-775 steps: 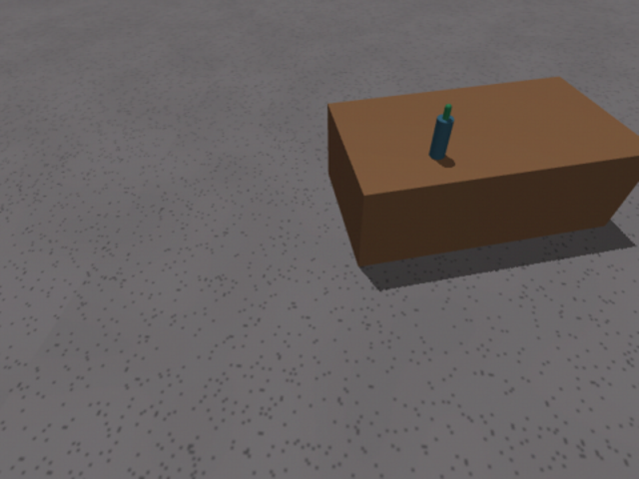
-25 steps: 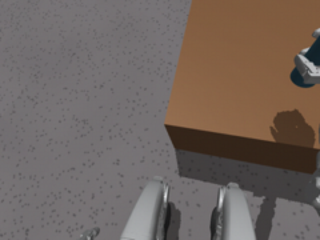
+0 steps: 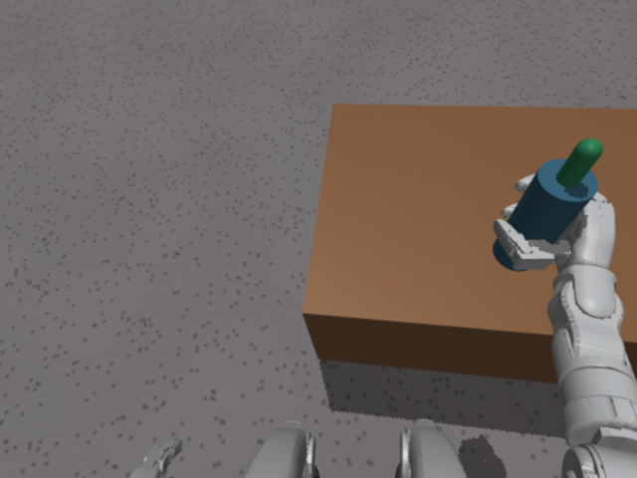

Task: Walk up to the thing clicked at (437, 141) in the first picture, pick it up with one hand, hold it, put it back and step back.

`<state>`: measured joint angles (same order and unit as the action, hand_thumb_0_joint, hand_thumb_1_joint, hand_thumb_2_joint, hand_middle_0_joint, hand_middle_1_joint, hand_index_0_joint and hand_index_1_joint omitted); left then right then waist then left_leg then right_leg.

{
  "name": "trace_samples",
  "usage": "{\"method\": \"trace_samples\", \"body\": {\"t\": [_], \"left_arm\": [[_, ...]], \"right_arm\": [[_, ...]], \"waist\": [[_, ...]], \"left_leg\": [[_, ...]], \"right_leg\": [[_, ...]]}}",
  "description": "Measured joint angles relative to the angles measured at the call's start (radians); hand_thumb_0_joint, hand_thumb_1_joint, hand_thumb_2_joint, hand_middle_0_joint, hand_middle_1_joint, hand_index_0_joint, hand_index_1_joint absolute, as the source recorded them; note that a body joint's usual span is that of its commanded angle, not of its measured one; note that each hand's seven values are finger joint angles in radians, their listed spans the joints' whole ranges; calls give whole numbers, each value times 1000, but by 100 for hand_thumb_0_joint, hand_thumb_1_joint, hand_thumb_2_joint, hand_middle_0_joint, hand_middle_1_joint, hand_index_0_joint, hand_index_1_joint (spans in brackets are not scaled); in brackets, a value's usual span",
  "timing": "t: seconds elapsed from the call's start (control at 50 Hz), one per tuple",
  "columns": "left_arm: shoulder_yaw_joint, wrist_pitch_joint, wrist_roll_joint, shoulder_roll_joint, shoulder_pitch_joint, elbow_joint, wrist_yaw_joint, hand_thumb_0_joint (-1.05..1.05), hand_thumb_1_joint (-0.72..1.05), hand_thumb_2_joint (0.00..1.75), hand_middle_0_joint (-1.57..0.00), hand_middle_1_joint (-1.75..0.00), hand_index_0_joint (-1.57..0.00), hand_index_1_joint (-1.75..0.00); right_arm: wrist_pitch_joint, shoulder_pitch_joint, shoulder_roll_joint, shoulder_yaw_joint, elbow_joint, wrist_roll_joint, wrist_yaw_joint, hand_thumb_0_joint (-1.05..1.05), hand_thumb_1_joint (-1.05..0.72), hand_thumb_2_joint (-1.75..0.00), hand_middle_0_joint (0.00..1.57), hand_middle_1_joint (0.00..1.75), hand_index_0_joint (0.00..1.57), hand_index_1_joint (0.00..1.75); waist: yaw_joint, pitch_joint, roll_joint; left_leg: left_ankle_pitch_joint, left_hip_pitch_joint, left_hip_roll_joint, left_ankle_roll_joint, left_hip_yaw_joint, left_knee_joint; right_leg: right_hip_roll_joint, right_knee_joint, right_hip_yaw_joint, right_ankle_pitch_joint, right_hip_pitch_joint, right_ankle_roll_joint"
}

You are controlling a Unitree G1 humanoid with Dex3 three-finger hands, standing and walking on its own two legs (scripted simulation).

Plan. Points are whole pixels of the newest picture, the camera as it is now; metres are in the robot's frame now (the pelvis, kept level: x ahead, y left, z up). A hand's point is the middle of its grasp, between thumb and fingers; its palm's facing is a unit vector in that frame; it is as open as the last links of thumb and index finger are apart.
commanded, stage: lift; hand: right
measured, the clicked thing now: (546, 208) +0.42 -0.21 +0.07
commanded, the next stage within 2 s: hold in 0.82 s
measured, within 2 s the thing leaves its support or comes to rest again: neither
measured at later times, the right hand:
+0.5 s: hand (531, 224) +0.39 -0.18 +0.09, palm faces +0.20 +0.98 -0.01, open 8.2 cm
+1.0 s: hand (538, 225) +0.38 -0.18 +0.11, palm faces +0.19 +0.98 -0.01, open 8.2 cm
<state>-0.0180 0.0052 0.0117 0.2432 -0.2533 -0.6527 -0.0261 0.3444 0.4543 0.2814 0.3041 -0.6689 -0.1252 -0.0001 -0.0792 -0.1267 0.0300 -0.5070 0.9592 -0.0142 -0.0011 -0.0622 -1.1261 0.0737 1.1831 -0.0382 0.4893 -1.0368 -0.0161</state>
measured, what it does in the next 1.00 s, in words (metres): rises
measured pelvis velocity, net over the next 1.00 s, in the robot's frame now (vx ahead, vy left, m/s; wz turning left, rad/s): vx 0.03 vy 0.00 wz -0.01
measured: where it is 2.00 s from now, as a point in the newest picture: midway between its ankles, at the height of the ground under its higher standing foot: outside the picture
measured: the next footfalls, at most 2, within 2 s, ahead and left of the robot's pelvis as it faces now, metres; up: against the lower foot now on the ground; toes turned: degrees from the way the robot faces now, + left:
none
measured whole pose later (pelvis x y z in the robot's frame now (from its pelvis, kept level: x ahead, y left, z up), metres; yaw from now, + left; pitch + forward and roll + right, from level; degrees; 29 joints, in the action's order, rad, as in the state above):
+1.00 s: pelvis +0.03 +0.00 +0.05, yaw -1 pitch +10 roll +1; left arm -0.03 0.01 0.01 0.22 -0.25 -0.67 -0.04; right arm 0.37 0.20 0.17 0.17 -0.48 -0.14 -0.03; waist -0.03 -0.07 0.02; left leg -0.43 0.56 0.00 0.01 -0.03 -0.83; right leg 0.05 0.87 0.00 0.41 -0.62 -0.01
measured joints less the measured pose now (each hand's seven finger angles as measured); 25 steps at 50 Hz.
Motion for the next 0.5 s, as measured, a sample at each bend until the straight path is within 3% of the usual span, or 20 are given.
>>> {"method": "trace_samples", "body": {"t": [0.5], "left_arm": [[-3,10,-3,-24,-10,-31,-7,1,90,88,-19,-28,-19,-28]], "right_arm": [[35,-180,-86,-84,123,-13,-17,0,24,-121,82,115,83,116]], "waist": [[31,39,-5]], "left_leg": [[55,-267,8,4,24,207]], "right_leg": [[-10,-221,33,-56,282,1]]}}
